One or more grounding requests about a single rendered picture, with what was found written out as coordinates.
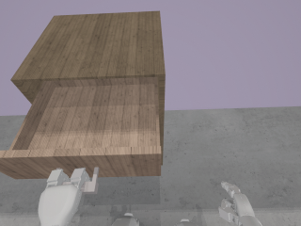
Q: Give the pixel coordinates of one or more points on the right robot hand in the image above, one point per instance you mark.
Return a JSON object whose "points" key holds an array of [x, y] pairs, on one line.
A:
{"points": [[230, 210]]}

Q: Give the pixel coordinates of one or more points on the robot left shin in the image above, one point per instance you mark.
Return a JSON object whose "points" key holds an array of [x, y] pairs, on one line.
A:
{"points": [[128, 214]]}

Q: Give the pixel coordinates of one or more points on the handle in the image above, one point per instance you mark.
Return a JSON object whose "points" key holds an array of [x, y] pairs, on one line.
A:
{"points": [[88, 187]]}

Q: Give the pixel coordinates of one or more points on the drawer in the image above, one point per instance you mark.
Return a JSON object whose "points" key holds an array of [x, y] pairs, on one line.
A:
{"points": [[111, 124]]}

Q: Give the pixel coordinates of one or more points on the cabinet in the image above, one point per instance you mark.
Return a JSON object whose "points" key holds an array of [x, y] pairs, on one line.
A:
{"points": [[97, 46]]}

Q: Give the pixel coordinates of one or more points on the left robot thigh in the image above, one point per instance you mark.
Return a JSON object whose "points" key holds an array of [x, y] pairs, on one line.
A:
{"points": [[126, 221]]}

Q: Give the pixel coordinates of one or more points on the left robot hand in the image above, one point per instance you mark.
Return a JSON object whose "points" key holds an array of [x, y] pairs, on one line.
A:
{"points": [[58, 203]]}

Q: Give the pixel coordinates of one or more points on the right robot forearm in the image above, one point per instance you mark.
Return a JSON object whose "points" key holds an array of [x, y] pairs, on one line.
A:
{"points": [[248, 220]]}

